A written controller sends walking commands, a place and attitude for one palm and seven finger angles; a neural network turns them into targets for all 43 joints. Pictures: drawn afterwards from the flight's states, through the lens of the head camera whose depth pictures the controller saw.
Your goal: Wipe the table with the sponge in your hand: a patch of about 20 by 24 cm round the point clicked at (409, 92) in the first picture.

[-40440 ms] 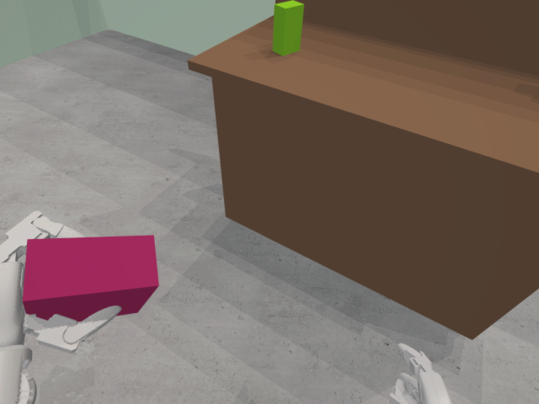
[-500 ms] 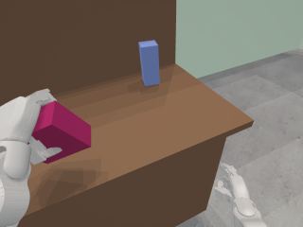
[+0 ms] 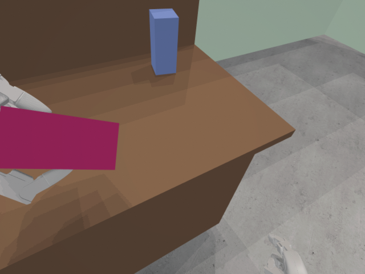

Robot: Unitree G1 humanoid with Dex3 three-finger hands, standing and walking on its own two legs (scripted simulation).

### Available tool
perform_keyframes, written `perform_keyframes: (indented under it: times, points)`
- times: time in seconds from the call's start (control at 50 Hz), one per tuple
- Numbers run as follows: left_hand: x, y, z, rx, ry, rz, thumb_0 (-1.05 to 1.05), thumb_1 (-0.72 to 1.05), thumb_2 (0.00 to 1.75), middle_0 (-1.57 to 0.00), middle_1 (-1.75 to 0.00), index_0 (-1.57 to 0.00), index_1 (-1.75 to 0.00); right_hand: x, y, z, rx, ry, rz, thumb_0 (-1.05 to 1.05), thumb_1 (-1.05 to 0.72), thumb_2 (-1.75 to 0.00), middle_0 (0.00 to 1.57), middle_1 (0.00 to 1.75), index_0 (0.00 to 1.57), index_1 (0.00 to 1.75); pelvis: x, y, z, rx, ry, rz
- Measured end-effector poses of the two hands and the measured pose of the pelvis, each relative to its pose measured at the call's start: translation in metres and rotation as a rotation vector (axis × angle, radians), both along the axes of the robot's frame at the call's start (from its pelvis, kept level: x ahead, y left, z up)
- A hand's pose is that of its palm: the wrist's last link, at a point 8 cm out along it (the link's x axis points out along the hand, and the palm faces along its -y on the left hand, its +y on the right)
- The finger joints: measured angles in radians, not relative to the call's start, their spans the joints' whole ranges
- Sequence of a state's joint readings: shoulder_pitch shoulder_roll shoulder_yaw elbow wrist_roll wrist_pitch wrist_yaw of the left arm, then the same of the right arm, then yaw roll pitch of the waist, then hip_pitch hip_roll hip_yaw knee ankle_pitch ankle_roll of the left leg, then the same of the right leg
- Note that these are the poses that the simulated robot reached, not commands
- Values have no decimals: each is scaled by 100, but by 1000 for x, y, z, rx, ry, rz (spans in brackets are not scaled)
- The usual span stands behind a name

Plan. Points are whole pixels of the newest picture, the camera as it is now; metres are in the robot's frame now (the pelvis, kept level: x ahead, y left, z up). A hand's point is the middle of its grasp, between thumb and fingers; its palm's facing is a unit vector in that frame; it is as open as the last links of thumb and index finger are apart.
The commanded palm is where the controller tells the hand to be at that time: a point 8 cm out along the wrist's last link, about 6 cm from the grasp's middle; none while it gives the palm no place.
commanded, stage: step back with the hand held close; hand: left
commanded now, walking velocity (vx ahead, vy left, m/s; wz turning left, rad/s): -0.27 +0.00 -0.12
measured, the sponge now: (72, 143) +0.24 +0.19 +0.24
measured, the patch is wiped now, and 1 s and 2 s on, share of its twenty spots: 1.00 1.00 1.00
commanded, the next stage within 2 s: stop stepping back and stand still in 1.22 s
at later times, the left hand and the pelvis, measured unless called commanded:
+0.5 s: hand out of the picture +0.17 +0.26 +0.29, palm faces +0.54 -0.76 -0.36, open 10.2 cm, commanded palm +0.12 +0.30 +0.29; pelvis -0.05 +0.02 -0.01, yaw -1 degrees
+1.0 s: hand out of the picture +0.11 +0.27 +0.30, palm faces +0.54 -0.80 -0.25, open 10.2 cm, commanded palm +0.04 +0.30 +0.29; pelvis -0.12 +0.03 +0.00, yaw -1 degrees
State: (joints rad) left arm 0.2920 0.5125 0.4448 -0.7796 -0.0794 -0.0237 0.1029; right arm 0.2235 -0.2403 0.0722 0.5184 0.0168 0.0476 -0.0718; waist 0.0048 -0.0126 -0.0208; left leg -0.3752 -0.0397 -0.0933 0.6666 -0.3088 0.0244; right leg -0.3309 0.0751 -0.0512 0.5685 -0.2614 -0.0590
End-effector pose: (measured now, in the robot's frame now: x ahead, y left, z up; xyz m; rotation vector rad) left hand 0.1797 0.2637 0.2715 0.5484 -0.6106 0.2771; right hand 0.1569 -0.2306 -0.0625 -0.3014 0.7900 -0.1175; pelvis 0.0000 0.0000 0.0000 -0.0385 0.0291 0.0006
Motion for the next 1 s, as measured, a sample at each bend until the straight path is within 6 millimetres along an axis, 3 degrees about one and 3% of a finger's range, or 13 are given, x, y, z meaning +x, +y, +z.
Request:
perform_keyframes:
  times: [0.1,0.18,0.28,0.38,0.52,0.62,0.76,0.84,0.92,1.0]
  points:
    - [-5,20,17,70,-96,50,-1,-53,106,-72,-134,-75,-131,-56,-14,-18,-36,158,-89,1,-90,-90,20,30,20,30,-6,8,1,-3,9,1]
    - [-3,34,16,61,-91,90,-1,-53,106,-72,-134,-75,-131,-76,-13,-20,-21,162,-129,1,-90,-90,20,30,20,30,-14,13,2,-7,13,-9]
    - [-11,30,1,39,-51,49,-1,-52,106,-72,-135,-75,-132,-75,-3,-16,5,78,-140,1,-90,-90,20,30,20,30,-27,18,-2,-11,22,-25]
    - [-35,22,2,78,-96,-10,-1,-53,106,-72,-134,-75,-131,-63,11,-9,3,-3,-101,1,-90,-90,20,30,20,30,-39,22,-6,-13,25,-27]
    - [-58,44,21,56,-226,94,-1,-53,106,-72,-134,-75,-131,-50,28,-5,29,-82,-23,1,-90,-90,20,30,20,30,-52,23,-8,-18,-2,-24]
    - [-58,49,10,-48,-209,111,-1,-53,106,-72,-134,-75,-132,-50,32,-7,49,-89,7,1,-90,-90,20,30,20,30,-60,22,-10,-25,-5,1]
    - [-82,38,-10,-1,-165,-9,-1,-53,106,-72,-134,-75,-132,-68,34,-9,-7,-34,-15,1,-90,-90,20,30,20,30,-79,33,-17,0,15,39]
    - [-100,47,2,72,-202,31,-1,-53,106,-72,-134,-75,-131,-86,40,-9,-3,-28,-13,1,-90,-90,20,30,20,30,-91,35,-12,3,18,5]
    - [-106,58,20,27,-263,85,-1,-53,106,-72,-134,-75,-131,-109,48,-7,47,-12,-6,1,-90,-90,20,30,20,30,-105,32,-1,-17,0,-10]
    - [-108,51,26,-41,-257,73,-1,-53,106,-72,-134,-75,-132,-127,47,-5,92,-46,0,1,-90,-90,20,30,20,30,-122,26,2,-24,-7,-20]
